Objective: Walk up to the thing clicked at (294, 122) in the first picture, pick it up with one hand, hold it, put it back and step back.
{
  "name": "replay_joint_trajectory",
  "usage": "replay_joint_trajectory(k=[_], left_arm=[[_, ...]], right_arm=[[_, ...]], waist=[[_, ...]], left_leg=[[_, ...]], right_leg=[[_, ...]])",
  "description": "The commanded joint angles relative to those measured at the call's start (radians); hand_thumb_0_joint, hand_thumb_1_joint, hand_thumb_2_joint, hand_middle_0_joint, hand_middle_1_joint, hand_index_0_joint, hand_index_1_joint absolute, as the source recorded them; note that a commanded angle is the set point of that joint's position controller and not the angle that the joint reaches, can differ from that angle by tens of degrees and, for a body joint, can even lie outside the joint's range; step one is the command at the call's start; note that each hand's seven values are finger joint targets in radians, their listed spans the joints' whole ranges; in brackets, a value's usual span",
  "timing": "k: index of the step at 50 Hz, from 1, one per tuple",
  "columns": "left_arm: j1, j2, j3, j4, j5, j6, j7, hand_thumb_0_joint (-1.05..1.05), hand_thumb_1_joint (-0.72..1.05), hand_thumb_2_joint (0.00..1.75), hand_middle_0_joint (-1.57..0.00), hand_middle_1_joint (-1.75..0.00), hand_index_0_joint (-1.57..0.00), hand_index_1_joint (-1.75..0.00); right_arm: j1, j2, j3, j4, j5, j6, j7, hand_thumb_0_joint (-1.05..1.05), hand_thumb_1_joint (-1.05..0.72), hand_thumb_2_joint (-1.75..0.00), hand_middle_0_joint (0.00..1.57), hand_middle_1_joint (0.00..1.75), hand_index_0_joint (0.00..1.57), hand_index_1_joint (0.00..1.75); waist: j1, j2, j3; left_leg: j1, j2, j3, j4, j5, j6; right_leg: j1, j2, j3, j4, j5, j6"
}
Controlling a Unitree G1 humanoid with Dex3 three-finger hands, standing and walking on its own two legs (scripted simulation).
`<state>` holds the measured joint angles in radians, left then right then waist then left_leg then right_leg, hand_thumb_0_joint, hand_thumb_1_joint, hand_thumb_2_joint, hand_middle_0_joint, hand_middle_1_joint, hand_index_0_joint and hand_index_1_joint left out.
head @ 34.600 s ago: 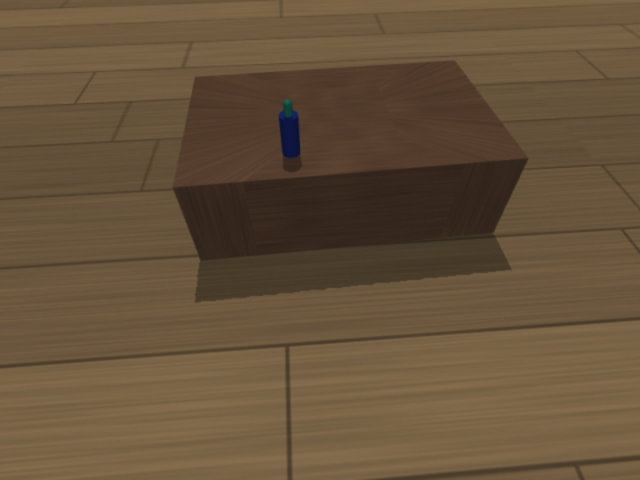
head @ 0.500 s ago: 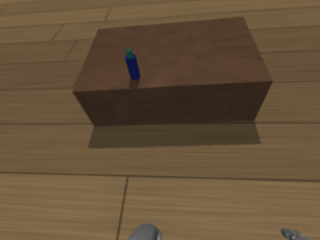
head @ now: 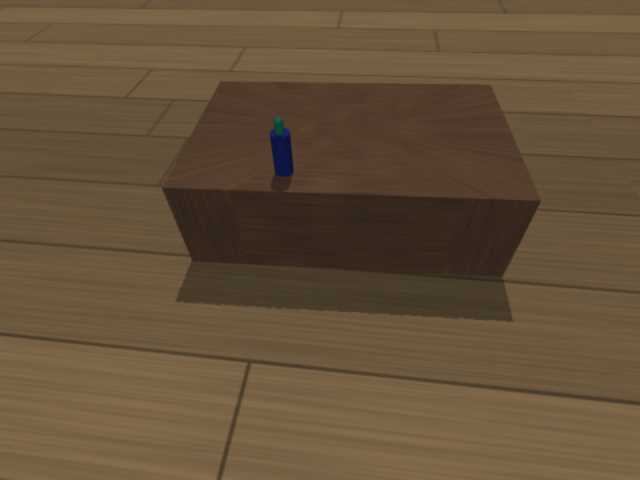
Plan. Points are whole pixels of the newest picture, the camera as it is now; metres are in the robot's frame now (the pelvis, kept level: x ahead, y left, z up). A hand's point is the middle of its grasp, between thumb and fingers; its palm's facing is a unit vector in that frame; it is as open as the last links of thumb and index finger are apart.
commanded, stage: step back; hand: left
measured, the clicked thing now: (281, 146) +1.15 +0.17 -0.27
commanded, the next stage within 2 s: stand in 0.56 s
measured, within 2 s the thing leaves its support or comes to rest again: neither
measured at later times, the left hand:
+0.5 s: hand out of the picture +0.12 +0.31 -0.15, palm faces +0.00 -0.93 -0.38, open 7.4 cm
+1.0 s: hand out of the picture +0.14 +0.29 -0.13, palm faces -0.05 -0.94 -0.33, open 7.4 cm
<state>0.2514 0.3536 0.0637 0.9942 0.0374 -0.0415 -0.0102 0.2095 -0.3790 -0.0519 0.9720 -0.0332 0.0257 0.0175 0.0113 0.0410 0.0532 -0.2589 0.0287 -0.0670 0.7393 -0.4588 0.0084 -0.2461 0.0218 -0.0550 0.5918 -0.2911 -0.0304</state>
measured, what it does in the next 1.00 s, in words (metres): steps on the spot: left foot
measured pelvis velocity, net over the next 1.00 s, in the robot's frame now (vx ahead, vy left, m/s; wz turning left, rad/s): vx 0.04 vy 0.04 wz -0.02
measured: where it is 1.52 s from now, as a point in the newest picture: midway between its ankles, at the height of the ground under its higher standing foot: outside the picture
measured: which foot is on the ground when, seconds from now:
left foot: up 0.00-0.24, down 0.26-1.00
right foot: down 0.00-1.00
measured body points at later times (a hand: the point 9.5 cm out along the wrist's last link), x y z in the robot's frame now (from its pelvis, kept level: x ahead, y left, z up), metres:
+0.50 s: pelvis +0.04 +0.04 +0.00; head +0.07 +0.05 +0.45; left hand +0.12 +0.36 -0.12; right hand +0.16 -0.25 -0.12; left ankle +0.07 +0.17 -0.73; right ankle +0.02 -0.10 -0.73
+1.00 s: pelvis +0.04 +0.04 +0.02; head +0.05 +0.05 +0.47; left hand +0.14 +0.34 -0.11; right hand +0.12 -0.26 -0.11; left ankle +0.07 +0.17 -0.73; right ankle +0.02 -0.10 -0.73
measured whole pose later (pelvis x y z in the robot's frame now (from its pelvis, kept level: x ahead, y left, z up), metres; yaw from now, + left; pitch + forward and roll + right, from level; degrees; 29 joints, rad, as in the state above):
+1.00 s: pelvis +0.04 +0.04 +0.02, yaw -1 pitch -3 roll +0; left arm 0.08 0.35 0.00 1.13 0.01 -0.02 -0.01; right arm 0.07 -0.35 -0.01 1.14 -0.01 -0.02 0.01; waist -0.01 0.00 0.06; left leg -0.15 0.03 0.04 0.35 -0.15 -0.02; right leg -0.07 -0.04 0.00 0.34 -0.21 0.03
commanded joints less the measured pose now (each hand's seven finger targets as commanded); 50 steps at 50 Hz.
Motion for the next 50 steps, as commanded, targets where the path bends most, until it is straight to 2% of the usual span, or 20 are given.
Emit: replay_joint_trajectory(k=[1, 3, 4, 8, 11, 12, 13, 14, 15, 16, 18, 19, 21, 23, 25, 27, 30, 34, 40, 50], left_arm=[[-0.052, 0.331, 0.086, -0.097, 0.000, -0.035, 0.028, 0.00, 0.90, 0.90, -0.20, -0.30, -0.20, -0.30], [-0.044, 0.285, 0.067, -0.086, -0.004, -0.045, 0.033, 0.00, 0.90, 0.90, -0.20, -0.30, -0.20, -0.30], [-0.037, 0.283, 0.064, -0.079, -0.007, -0.046, 0.032, 0.00, 0.90, 0.90, -0.20, -0.30, -0.20, -0.30], [-0.093, 0.282, 0.056, -0.098, -0.003, -0.037, 0.029, 0.00, 0.90, 0.90, -0.20, -0.30, -0.20, -0.30], [-0.086, 0.260, 0.038, -0.091, -0.025, -0.015, 0.029, 0.00, 0.90, 0.90, -0.20, -0.30, -0.20, -0.30], [-0.077, 0.239, 0.029, -0.096, -0.028, -0.009, 0.028, 0.00, 0.90, 0.90, -0.20, -0.30, -0.20, -0.30], [-0.063, 0.208, 0.018, -0.102, -0.032, -0.004, 0.027, 0.00, 0.90, 0.90, -0.20, -0.30, -0.20, -0.30], [-0.066, 0.175, 0.008, -0.110, -0.041, 0.004, 0.026, 0.00, 0.90, 0.90, -0.20, -0.30, -0.20, -0.30], [-0.054, 0.198, 0.014, -0.085, -0.046, 0.023, 0.033, 0.00, 0.90, 0.90, -0.20, -0.30, -0.20, -0.30], [-0.052, 0.220, 0.017, -0.057, -0.041, 0.027, 0.035, 0.00, 0.90, 0.90, -0.20, -0.30, -0.20, -0.30], [-0.041, 0.210, 0.015, -0.035, -0.035, 0.020, 0.028, 0.00, 0.90, 0.90, -0.20, -0.30, -0.20, -0.30], [-0.017, 0.214, 0.015, -0.023, -0.033, 0.012, 0.029, 0.00, 0.90, 0.90, -0.20, -0.30, -0.20, -0.30], [-0.028, 0.244, 0.027, -0.009, -0.030, 0.003, 0.033, 0.00, 0.90, 0.90, -0.20, -0.30, -0.20, -0.30], [-0.077, 0.274, 0.029, -0.016, -0.027, -0.004, 0.034, 0.00, 0.90, 0.90, -0.20, -0.30, -0.20, -0.30], [-0.149, 0.257, 0.014, -0.028, -0.028, -0.002, 0.029, 0.00, 0.90, 0.90, -0.20, -0.30, -0.20, -0.30], [-0.127, 0.239, 0.010, -0.008, -0.029, -0.001, 0.030, 0.00, 0.90, 0.90, -0.20, -0.30, -0.20, -0.30], [-0.146, 0.216, -0.013, 0.024, -0.038, -0.005, 0.021, 0.00, 0.90, 0.90, -0.20, -0.30, -0.20, -0.30], [-0.178, 0.223, -0.017, 0.042, -0.036, -0.004, 0.024, 0.00, 0.90, 0.90, -0.20, -0.30, -0.20, -0.30], [-0.201, 0.215, -0.021, 0.065, -0.034, -0.002, 0.020, 0.00, 0.90, 0.90, -0.20, -0.30, -0.20, -0.30], [-0.201, 0.214, -0.020, 0.092, -0.027, 0.005, 0.013, 0.00, 0.90, 0.90, -0.20, -0.30, -0.20, -0.30]], right_arm=[[-0.045, -0.220, -0.054, -0.084, 0.003, -0.033, -0.012, 0.00, -0.90, -0.90, 0.20, 0.30, 0.20, 0.30], [-0.037, -0.184, -0.049, -0.069, 0.007, -0.038, -0.008, 0.00, -0.90, -0.90, 0.20, 0.30, 0.20, 0.30], [-0.026, -0.174, -0.048, -0.067, 0.005, -0.037, -0.007, 0.00, -0.90, -0.90, 0.20, 0.30, 0.20, 0.30], [-0.030, -0.158, -0.042, -0.063, 0.008, -0.037, -0.003, 0.00, -0.90, -0.90, 0.20, 0.30, 0.20, 0.30], [-0.017, -0.140, -0.041, -0.036, 0.008, -0.048, -0.014, 0.00, -0.90, -0.90, 0.20, 0.30, 0.20, 0.30], [-0.006, -0.152, -0.047, -0.028, 0.006, -0.053, -0.021, 0.00, -0.90, -0.90, 0.20, 0.30, 0.20, 0.30], [0.007, -0.191, -0.055, -0.022, 0.001, -0.057, -0.028, 0.00, -0.90, -0.90, 0.20, 0.30, 0.20, 0.30], [-0.011, -0.237, -0.061, -0.035, -0.004, -0.061, -0.034, 0.00, -0.90, -0.90, 0.20, 0.30, 0.20, 0.30], [-0.079, -0.285, -0.060, -0.048, 0.007, -0.059, -0.033, 0.00, -0.90, -0.90, 0.20, 0.30, 0.20, 0.30], [-0.121, -0.289, -0.061, -0.047, 0.011, -0.054, -0.029, 0.00, -0.90, -0.90, 0.20, 0.30, 0.20, 0.30], [-0.172, -0.250, -0.045, -0.047, 0.004, -0.045, -0.029, 0.00, -0.90, -0.90, 0.20, 0.30, 0.20, 0.30], [-0.189, -0.236, -0.038, -0.047, 0.007, -0.044, -0.029, 0.00, -0.90, -0.90, 0.20, 0.30, 0.20, 0.30], [-0.201, -0.196, -0.027, -0.040, 0.017, -0.043, -0.029, 0.00, -0.90, -0.90, 0.20, 0.30, 0.20, 0.30], [-0.166, -0.168, -0.020, -0.026, 0.022, -0.042, -0.026, 0.00, -0.90, -0.90, 0.20, 0.30, 0.20, 0.30], [-0.165, -0.172, -0.019, 0.005, 0.017, -0.043, -0.024, 0.00, -0.90, -0.90, 0.20, 0.30, 0.20, 0.30], [-0.211, -0.194, -0.021, 0.009, 0.022, -0.051, -0.023, 0.00, -0.90, -0.90, 0.20, 0.30, 0.20, 0.30], [-0.161, -0.188, -0.010, 0.040, 0.026, -0.065, -0.018, 0.00, -0.90, -0.90, 0.20, 0.30, 0.20, 0.30], [-0.189, -0.178, -0.007, 0.055, 0.030, -0.067, -0.018, 0.00, -0.90, -0.90, 0.20, 0.30, 0.20, 0.30], [-0.202, -0.175, -0.001, 0.077, 0.028, -0.066, -0.017, 0.00, -0.90, -0.90, 0.20, 0.30, 0.20, 0.30], [-0.196, -0.187, -0.003, 0.105, 0.025, -0.062, -0.014, 0.00, -0.90, -0.90, 0.20, 0.30, 0.20, 0.30]], waist=[[0.022, -0.069, 0.089], [0.013, -0.079, 0.027], [0.013, -0.107, 0.004], [0.006, -0.192, -0.025], [-0.010, -0.185, -0.071], [-0.018, -0.169, -0.100], [-0.015, -0.079, -0.137], [-0.008, 0.043, -0.156], [0.004, 0.085, -0.152], [0.008, 0.095, -0.107], [0.036, 0.084, -0.068], [0.046, 0.086, -0.064], [0.037, 0.043, -0.068], [-0.001, 0.002, -0.103], [-0.013, -0.012, -0.083], [0.011, 0.004, -0.107], [-0.012, -0.031, -0.141], [-0.013, -0.038, -0.145], [-0.010, -0.028, -0.118], [-0.013, -0.018, -0.055]], left_leg=[[-0.283, 0.010, -0.082, 0.210, -0.071, 0.009], [-0.246, 0.006, -0.079, 0.168, 0.001, 0.006], [-0.215, 0.003, -0.054, 0.152, 0.012, 0.001], [-0.081, 0.013, 0.045, -0.042, 0.040, -0.015], [0.065, -0.036, 0.117, -0.265, 0.277, -0.006], [0.126, -0.017, 0.080, -0.298, 0.378, 0.014], [0.182, 0.067, -0.013, -0.289, 0.499, 0.045], [0.173, 0.214, -0.205, -0.346, 0.518, 0.099], [0.083, 0.301, -0.267, -0.367, 0.402, 0.203], [-0.026, 0.318, -0.281, -0.385, 0.318, 0.234], [-0.055, 0.230, -0.143, -0.356, 0.287, 0.160], [-0.037, 0.188, -0.093, -0.308, 0.346, 0.114], [-0.075, 0.121, -0.035, -0.218, 0.402, 0.056], [-0.033, 0.081, 0.001, -0.206, 0.347, 0.029], [0.051, 0.107, -0.025, -0.281, 0.336, 0.040], [0.064, 0.135, -0.031, -0.278, 0.473, 0.054], [0.136, 0.125, -0.026, -0.307, 0.606, 0.041], [0.177, 0.118, -0.007, -0.331, 0.627, 0.030], [0.171, 0.113, 0.003, -0.393, 0.570, 0.015], [0.123, 0.106, -0.012, -0.490, 0.260, 0.002]], right_leg=[[0.019, -0.413, 0.580, -0.366, -0.314, -0.226], [0.080, -0.314, 0.379, -0.309, -0.047, -0.158], [0.070, -0.290, 0.334, -0.287, 0.024, -0.144], [0.009, -0.275, 0.213, -0.219, 0.222, -0.140], [0.008, -0.205, 0.119, -0.038, 0.453, -0.080], [-0.002, -0.181, 0.102, 0.033, 0.488, -0.052], [-0.047, -0.143, 0.091, 0.089, 0.409, -0.021], [-0.092, -0.062, 0.070, 0.168, 0.169, 0.015], [-0.057, -0.026, 0.049, 0.172, -0.190, 0.015], [0.012, -0.052, 0.057, 0.193, -0.232, 0.014], [0.049, -0.056, 0.053, 0.052, -0.140, 0.002], [0.060, -0.069, 0.055, -0.046, 0.001, -0.001], [0.123, -0.103, 0.127, -0.097, 0.201, -0.012], [0.096, -0.172, 0.220, -0.126, 0.219, -0.053], [0.018, -0.152, 0.181, -0.128, 0.182, -0.028], [0.069, -0.117, 0.120, -0.109, 0.272, -0.005], [0.126, -0.138, 0.129, -0.153, 0.347, 0.014], [0.153, -0.150, 0.123, -0.198, 0.387, 0.016], [0.175, -0.155, 0.119, -0.257, 0.330, 0.025], [0.123, -0.147, 0.121, -0.329, 0.112, 0.022]])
